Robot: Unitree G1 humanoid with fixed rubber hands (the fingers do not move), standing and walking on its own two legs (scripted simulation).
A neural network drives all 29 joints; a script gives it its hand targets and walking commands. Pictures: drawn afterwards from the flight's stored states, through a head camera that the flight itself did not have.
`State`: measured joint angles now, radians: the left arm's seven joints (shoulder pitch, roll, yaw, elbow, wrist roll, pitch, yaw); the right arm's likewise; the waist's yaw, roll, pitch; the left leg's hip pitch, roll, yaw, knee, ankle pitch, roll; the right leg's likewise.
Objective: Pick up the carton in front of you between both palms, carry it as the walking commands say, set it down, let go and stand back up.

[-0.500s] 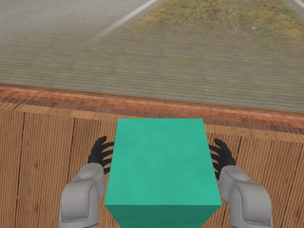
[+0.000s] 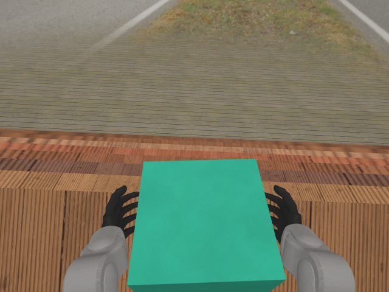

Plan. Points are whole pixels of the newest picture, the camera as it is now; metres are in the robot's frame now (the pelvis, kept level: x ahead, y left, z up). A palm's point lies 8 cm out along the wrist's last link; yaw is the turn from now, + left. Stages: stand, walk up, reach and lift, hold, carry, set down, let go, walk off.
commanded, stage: carry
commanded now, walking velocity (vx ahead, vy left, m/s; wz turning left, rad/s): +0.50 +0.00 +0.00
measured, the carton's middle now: (201, 238) +0.24 -0.01 +0.02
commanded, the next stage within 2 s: none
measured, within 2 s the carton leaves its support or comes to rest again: neither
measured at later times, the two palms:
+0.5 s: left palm (137, 119) +0.56 +0.15 +0.08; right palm (242, 116) +0.58 -0.15 +0.08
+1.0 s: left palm (132, 62) +0.97 +0.22 +0.07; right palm (207, 61) +0.98 -0.09 +0.08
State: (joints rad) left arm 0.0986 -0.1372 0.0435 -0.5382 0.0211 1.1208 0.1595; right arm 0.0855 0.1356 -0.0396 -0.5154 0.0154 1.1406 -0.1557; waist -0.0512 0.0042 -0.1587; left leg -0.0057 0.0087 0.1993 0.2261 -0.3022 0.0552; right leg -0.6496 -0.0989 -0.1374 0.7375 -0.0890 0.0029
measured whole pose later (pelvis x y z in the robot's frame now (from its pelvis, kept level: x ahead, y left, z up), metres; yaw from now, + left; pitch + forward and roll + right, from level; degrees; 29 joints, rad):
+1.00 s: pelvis +0.62 +0.05 -0.01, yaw +3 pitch +5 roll -2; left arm -0.52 -0.13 0.29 -0.07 0.05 0.93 0.21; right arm -0.50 0.14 -0.28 -0.06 -0.02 0.93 -0.18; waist -0.04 -0.01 0.06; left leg -0.31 0.00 0.15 0.57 -0.35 0.09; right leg -0.68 -0.01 -0.06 0.87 -0.18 -0.05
